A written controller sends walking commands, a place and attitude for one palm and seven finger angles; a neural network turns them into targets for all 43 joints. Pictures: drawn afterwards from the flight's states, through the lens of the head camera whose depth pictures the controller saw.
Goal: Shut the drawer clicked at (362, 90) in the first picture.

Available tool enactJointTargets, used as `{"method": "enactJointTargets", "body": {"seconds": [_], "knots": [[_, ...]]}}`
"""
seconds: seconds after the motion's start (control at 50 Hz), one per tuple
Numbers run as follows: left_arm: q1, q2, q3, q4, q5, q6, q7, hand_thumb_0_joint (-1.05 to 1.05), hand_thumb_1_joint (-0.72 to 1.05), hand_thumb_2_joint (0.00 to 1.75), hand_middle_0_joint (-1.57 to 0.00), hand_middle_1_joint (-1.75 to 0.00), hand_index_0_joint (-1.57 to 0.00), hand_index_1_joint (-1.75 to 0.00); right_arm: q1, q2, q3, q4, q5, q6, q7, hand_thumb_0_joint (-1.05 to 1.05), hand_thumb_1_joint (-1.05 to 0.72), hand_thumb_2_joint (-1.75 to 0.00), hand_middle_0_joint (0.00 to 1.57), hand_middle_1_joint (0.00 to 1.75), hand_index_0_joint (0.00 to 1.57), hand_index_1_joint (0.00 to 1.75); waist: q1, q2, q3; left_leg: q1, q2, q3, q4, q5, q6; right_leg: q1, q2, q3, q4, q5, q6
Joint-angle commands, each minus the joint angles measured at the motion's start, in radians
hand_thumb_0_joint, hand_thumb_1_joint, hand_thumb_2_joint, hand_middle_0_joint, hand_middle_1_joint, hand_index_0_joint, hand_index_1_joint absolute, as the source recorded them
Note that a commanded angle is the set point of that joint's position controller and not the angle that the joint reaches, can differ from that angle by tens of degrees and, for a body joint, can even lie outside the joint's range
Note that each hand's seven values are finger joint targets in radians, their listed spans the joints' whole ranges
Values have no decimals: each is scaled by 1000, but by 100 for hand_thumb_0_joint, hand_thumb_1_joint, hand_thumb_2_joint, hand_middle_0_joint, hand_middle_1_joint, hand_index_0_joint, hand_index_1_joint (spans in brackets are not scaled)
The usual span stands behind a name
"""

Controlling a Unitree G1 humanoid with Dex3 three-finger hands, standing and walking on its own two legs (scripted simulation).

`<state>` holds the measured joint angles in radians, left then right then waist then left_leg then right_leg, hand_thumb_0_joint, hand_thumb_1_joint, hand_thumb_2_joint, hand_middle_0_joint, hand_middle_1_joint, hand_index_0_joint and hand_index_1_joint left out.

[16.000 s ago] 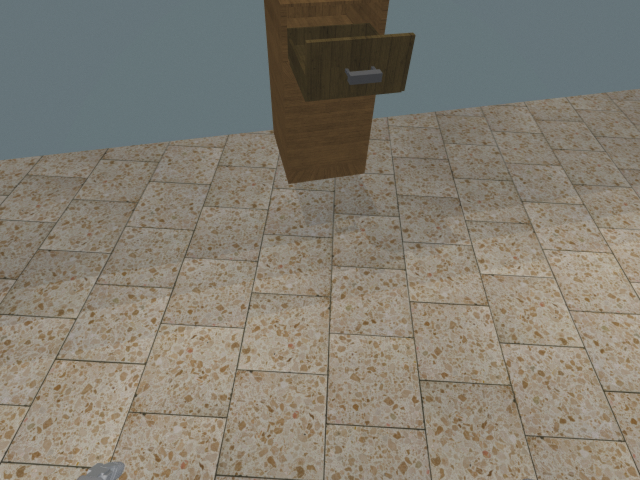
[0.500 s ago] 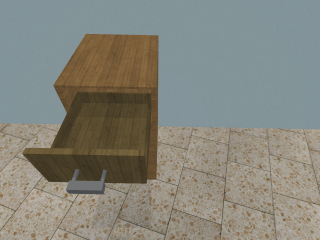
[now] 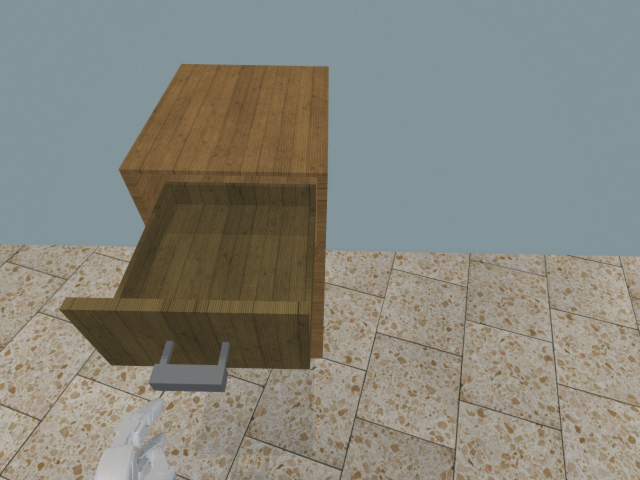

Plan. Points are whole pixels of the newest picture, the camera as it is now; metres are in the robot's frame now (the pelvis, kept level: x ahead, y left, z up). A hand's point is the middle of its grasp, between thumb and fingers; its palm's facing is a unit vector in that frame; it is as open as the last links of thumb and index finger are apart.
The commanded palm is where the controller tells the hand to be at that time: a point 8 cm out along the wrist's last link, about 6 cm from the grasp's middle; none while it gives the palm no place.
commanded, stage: raise the hand and make a fist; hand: left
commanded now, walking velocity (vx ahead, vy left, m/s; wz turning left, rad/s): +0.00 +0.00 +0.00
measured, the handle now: (193, 362) +0.30 +0.20 -0.07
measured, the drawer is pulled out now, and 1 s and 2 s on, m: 0.30 0.28 0.28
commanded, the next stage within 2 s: bring the fist close to the handle in 1.74 s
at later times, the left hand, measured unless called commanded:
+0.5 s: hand out of the picture +0.13 +0.14 -0.02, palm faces +0.00 -1.00 -0.06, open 4.7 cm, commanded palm +0.10 +0.21 -0.02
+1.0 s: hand out of the picture +0.13 +0.14 +0.00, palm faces +0.02 -1.00 -0.05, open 3.1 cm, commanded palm +0.09 +0.20 +0.01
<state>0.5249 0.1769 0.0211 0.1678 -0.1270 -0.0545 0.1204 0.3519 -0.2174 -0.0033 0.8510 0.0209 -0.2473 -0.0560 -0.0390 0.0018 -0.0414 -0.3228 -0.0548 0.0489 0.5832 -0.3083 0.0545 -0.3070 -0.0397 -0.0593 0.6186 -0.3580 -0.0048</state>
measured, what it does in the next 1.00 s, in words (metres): lowers itself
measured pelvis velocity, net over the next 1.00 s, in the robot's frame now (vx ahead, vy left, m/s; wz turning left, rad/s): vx -0.03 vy -0.03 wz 0.01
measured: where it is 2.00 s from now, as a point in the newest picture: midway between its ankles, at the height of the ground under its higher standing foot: outside the picture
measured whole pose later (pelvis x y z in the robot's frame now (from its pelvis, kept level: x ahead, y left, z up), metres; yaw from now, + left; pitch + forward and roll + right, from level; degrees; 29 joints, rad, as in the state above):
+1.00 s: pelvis -0.03 -0.03 -0.06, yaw +0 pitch +12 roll -2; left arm 0.69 0.20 0.10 -0.21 -0.25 -0.44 -0.22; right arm 0.21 -0.21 -0.04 0.52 0.04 -0.22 -0.05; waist -0.01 0.02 -0.15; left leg -0.81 0.02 0.00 1.07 -0.48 0.01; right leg -0.75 0.01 -0.12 1.04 -0.51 -0.06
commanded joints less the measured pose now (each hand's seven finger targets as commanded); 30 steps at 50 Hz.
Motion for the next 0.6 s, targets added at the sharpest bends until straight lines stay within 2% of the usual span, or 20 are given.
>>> {"method": "enactJointTargets", "body": {"seconds": [0.0, 0.02, 0.04, 0.1, 0.12, 0.14, 0.18, 0.2, 0.22, 0.24, 0.28, 0.3, 0.36, 0.38, 0.42, 0.48, 0.5, 0.54, 0.56, 0.58], "knots": [[233, -129, -50, -106, -39, -253, -138, 0, 90, 90, -38, -50, -38, -50, -175, -142, -82, -284, -19, -93, 33, 0, -90, -90, 20, 30, 20, 30, 52, -235, -60, -133, 77, -108, 99, 213, -68, -254, 63, -89, 85, 80, -26], [281, -129, -33, -104, -54, -320, -188, 0, 90, 90, -40, -52, -40, -52, -203, -140, -93, -314, -21, -85, 46, 0, -90, -90, 20, 30, 20, 30, 73, -259, -81, -209, 72, -91, 160, 196, -69, -289, 63, -82, 148, 94, -27], [212, -120, -41, -199, -67, -403, -231, 0, 90, 90, -42, -54, -42, -54, -215, -147, -96, -352, -24, -85, 55, 0, -90, -90, 20, 30, 20, 30, 64, -208, -122, -255, 67, -82, 218, 176, -66, -330, 57, -67, 208, 98, -26], [162, 45, 91, -354, -49, -608, -295, 0, 90, 90, -48, -60, -48, -60, -235, -127, -113, -396, -37, -75, 78, 0, -90, -90, 20, 30, 20, 30, 93, 65, -239, -319, 61, -67, 344, 177, -73, -440, 55, -24, 351, 93, -49], [147, 85, 126, -373, -39, -663, -308, 0, 90, 90, -50, -62, -50, -62, -246, -117, -116, -405, -42, -68, 82, 0, -90, -90, 20, 30, 20, 30, 92, 72, -266, -355, 62, -71, 389, 179, -67, -473, 56, -12, 393, 99, -52], [180, 90, 158, -370, -43, -682, -313, 0, 90, 90, -52, -65, -52, -65, -253, -110, -118, -422, -39, -55, 82, 0, -90, -90, 20, 30, 20, 30, 102, 78, -275, -381, 63, -72, 406, 170, -62, -485, 59, -5, 414, 94, -55], [161, 89, 159, -432, -62, -647, -318, 0, 90, 90, -56, -69, -56, -69, -261, -114, -111, -467, -26, -26, 75, 0, -90, -90, 20, 30, 20, 30, 90, 108, -275, -424, 56, -67, 419, 84, -46, -490, 58, 17, 409, 61, -52], [131, 73, 145, -447, -84, -614, -324, 0, 90, 90, -58, -71, -58, -71, -263, -114, -103, -486, -18, -14, 70, 0, -90, -90, 20, 30, 20, 30, 73, 120, -259, -446, 54, -80, 399, -21, -48, -500, 57, 18, 384, -37, -49], [131, 80, 151, -487, -106, -584, -330, 0, 90, 90, -60, -73, -60, -73, -260, -113, -99, -507, -6, -5, 56, 0, -90, -90, 20, 30, 20, 30, 69, 105, -247, -462, 50, -73, 413, -48, -36, -479, 57, 42, 351, -47, -46], [109, 95, 153, -516, -117, -557, -339, 0, 90, 90, -62, -75, -62, -75, -243, -114, -94, -518, 1, 3, 41, 0, -90, -90, 20, 30, 20, 30, 49, 62, -258, -475, 47, -63, 443, -34, -24, -443, 53, 75, 321, -28, -38], [25, 110, 138, -572, -127, -518, -366, 0, 90, 90, -66, -80, -66, -80, -207, -114, -82, -517, 4, 12, 18, 0, -90, -90, 20, 30, 20, 30, 9, 38, -301, -474, 54, -71, 481, -6, -13, -427, 53, 101, 302, 5, -23], [2, 117, 137, -586, -135, -506, -382, 0, 90, 90, -68, -82, -68, -82, -199, -112, -79, -512, 7, 11, 9, 0, -90, -90, 20, 30, 20, 30, 6, 43, -314, -483, 54, -69, 498, 1, -12, -402, 45, 123, 287, 16, -16], [20, 114, 130, -557, -152, -464, -430, 0, 90, 90, -74, -88, -74, -88, -202, -107, -67, -493, 12, -2, -4, 0, -90, -90, 20, 30, 20, 30, 5, 49, -295, -479, 60, -79, 494, 20, -12, -388, 42, 116, 272, 52, -8], [31, 123, 144, -503, -153, -439, -437, 0, 90, 90, -76, -91, -76, -91, -210, -105, -65, -483, 14, -3, -7, 0, -90, -90, 20, 30, 20, 30, -1, 20, -272, -497, 61, -82, 502, 9, -12, -392, 40, 125, 258, 44, 0], [50, 150, 198, -460, -168, -411, -445, 0, 90, 90, -80, -95, -80, -95, -221, -99, -62, -471, 17, -2, -12, 0, -90, -90, 20, 30, 20, 30, 16, -15, -262, -527, 59, -87, 493, -12, -17, -357, 25, 146, 235, 9, 11], [97, 182, 264, -417, -181, -376, -435, 0, 90, 90, -86, -101, -86, -101, -254, -90, -60, -466, 21, 0, -17, 0, -90, -90, 20, 30, 20, 30, 51, -12, -255, -535, 55, -88, 470, -18, -21, -309, 7, 167, 210, -25, 19], [121, 174, 274, -440, -188, -375, -429, 0, 90, 90, -88, -104, -88, -104, -240, -83, -60, -474, 21, 2, -16, 0, -90, -90, 20, 30, 20, 30, 60, -30, -286, -531, 53, -84, 460, -11, -22, -275, -1, 172, 206, -15, 25], [117, 168, 273, -454, -196, -384, -420, 0, 90, 90, -92, -108, -92, -108, -239, -78, -60, -470, 22, -2, -17, 0, -90, -90, 20, 30, 20, 30, 56, -35, -278, -527, 52, -84, 445, -10, -22, -263, -9, 174, 196, -5, 31], [134, 178, 293, -443, -197, -392, -412, 0, 90, 90, -94, -110, -94, -110, -237, -78, -66, -463, 25, -4, -18, 0, -90, -90, 20, 30, 20, 30, 60, -48, -260, -528, 53, -84, 439, -12, -24, -265, -10, 175, 190, -8, 33], [134, 165, 271, -432, -194, -401, -408, 0, 90, 90, -96, -112, -96, -112, -247, -80, -62, -460, 23, -5, -19, 0, -90, -90, 20, 30, 20, 30, 53, -54, -230, -534, 54, -87, 437, -22, -22, -279, -10, 178, 180, -26, 37]]}}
